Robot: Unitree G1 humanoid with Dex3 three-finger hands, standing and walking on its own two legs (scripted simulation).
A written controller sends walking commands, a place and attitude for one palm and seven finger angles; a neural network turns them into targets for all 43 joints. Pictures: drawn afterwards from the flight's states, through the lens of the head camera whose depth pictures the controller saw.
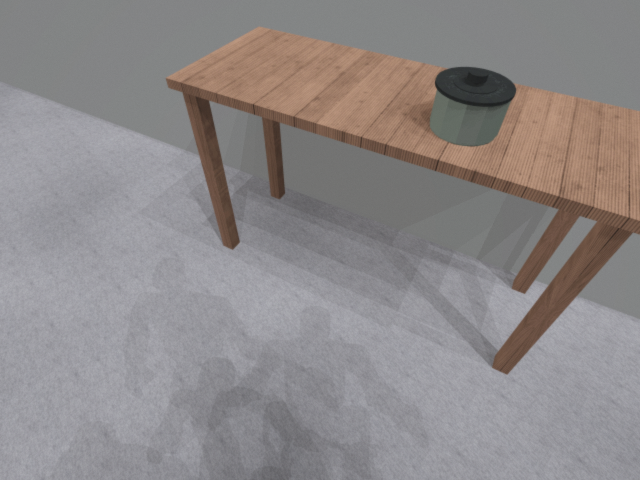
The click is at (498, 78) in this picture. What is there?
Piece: lid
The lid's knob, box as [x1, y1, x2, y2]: [467, 68, 488, 83]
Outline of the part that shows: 469,70 467,76 468,80 477,83 481,83 486,80 488,74 486,70 480,68 472,68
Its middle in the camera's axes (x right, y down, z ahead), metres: +0.35 -0.36 +0.85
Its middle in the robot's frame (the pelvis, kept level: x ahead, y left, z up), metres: +0.90 -0.30 +0.10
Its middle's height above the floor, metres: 0.87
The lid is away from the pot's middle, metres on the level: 0.00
